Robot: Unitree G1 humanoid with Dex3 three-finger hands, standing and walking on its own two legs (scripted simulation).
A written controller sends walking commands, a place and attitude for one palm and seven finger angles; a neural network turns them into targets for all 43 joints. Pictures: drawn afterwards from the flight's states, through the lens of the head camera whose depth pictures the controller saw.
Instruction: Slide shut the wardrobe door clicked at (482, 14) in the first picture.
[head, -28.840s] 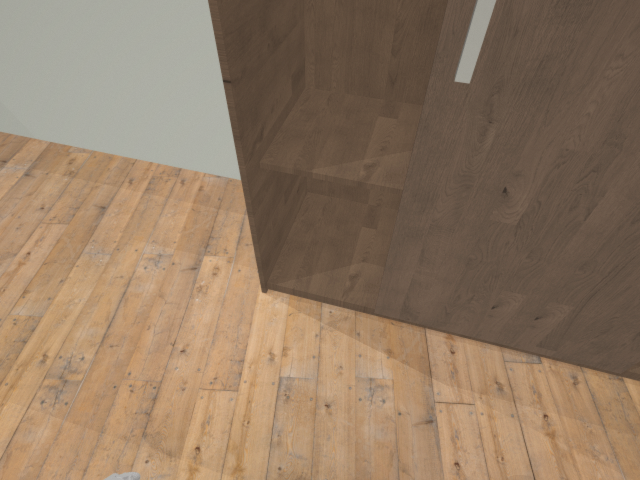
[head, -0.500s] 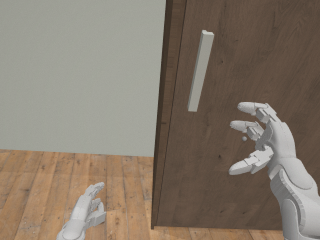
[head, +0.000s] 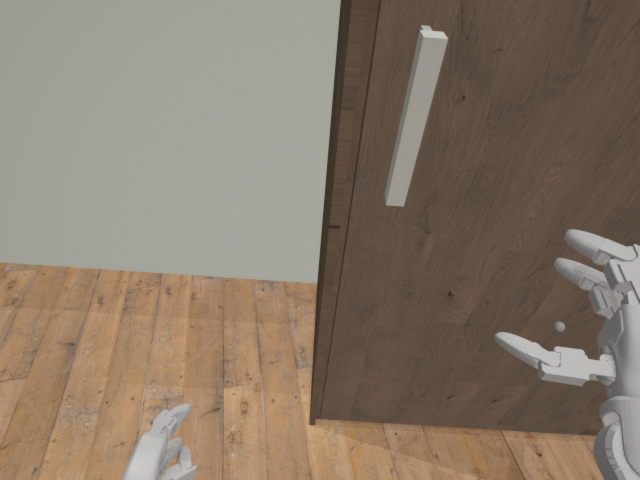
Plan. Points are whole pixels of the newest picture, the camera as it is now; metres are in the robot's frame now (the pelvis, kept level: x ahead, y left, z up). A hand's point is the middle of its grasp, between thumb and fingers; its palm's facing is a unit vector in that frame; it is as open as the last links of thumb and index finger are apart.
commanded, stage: draw the hand back to the body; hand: right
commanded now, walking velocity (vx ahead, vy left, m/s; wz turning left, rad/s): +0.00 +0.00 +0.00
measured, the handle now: (408, 122) +0.46 -0.10 +0.26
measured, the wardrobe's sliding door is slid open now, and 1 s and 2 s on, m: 0.01 0.01 0.01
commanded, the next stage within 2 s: step back with the hand held close in 0.72 s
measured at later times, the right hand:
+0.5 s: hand (624, 357) +0.20 -0.29 +0.15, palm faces +0.47 +0.82 -0.34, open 7.7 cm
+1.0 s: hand (632, 348) +0.20 -0.29 +0.17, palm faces +0.46 +0.78 -0.42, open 7.4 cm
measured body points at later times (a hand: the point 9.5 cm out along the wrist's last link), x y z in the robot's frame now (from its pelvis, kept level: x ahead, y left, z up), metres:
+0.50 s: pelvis +0.02 -0.02 +0.00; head -0.01 -0.01 +0.45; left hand +0.22 +0.19 -0.07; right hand +0.17 -0.33 +0.17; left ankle +0.01 +0.11 -0.74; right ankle +0.01 -0.12 -0.74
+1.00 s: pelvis +0.00 -0.02 +0.00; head -0.01 -0.01 +0.45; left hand +0.19 +0.21 -0.08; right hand +0.17 -0.33 +0.19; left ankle +0.01 +0.11 -0.74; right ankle +0.01 -0.12 -0.74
